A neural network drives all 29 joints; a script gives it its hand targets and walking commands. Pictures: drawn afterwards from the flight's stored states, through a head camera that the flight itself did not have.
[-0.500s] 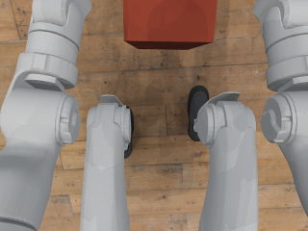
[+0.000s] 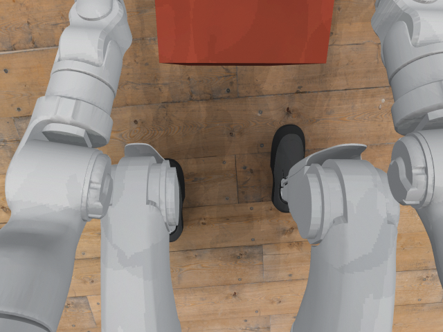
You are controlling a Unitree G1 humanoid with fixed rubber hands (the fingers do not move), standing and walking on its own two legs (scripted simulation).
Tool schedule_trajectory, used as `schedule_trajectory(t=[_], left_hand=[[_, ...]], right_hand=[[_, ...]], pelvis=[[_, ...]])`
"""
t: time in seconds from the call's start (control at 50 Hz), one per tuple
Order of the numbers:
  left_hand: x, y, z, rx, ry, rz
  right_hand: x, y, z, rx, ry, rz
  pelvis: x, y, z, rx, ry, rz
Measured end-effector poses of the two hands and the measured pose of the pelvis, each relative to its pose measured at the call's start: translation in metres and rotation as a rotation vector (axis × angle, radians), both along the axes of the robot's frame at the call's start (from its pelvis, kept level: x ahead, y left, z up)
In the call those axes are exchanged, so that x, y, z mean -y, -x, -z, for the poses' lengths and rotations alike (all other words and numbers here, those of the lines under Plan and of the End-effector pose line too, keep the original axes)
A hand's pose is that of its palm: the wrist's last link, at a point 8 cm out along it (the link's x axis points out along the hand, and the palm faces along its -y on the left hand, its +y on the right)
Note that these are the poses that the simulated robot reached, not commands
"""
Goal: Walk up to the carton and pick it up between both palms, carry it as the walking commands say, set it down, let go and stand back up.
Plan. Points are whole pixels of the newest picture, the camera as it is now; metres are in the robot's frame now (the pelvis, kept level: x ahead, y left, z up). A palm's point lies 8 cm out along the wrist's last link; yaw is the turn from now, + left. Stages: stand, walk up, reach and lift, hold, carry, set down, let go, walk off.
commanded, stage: reach and lift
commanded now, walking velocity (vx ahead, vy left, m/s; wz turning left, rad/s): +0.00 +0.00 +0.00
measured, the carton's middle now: out of the picture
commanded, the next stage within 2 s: none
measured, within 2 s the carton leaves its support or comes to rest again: leaves its support in 1.48 s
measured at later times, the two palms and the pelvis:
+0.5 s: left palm out of the picture +0.54 +0.11 -0.19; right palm out of the picture +0.54 -0.19 -0.18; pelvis +0.00 +0.00 +0.00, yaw +0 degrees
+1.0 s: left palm out of the picture +0.55 +0.10 -0.19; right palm out of the picture +0.56 -0.17 -0.18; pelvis +0.00 +0.00 -0.01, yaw +2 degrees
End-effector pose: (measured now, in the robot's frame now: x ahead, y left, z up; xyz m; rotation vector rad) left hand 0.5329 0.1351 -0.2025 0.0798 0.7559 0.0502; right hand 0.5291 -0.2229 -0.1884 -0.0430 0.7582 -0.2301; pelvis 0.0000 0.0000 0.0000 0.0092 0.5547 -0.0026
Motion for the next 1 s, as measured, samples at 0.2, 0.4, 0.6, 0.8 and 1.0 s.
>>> schedule_trajectory(t=[0.2,0.4,0.6,0.8,1.0], left_hand=[[0.007,-0.012,-0.017,0.032,0.012,0.007],[0.017,-0.011,-0.016,0.024,0.021,0.016],[0.031,-0.006,-0.011,0.019,0.023,0.043],[0.036,-0.009,-0.011,0.012,0.040,0.013],[0.035,-0.013,-0.010,-0.010,0.077,-0.001]], right_hand=[[-0.020,-0.009,-0.008,0.016,-0.019,-0.032],[-0.031,-0.011,-0.005,0.008,-0.028,-0.053],[-0.041,-0.015,-0.007,0.017,-0.032,-0.067],[-0.058,-0.020,-0.007,0.001,-0.037,-0.068],[-0.057,-0.027,-0.007,-0.017,-0.048,-0.092]], pelvis=[[-0.001,0.002,-0.001,0.013,-0.001,-0.010],[0.001,0.003,-0.004,0.001,0.000,-0.008],[0.001,0.002,-0.005,-0.002,-0.001,-0.002],[0.004,0.001,-0.005,-0.009,0.000,-0.016],[0.004,0.004,0.010,0.009,-0.005,-0.032]])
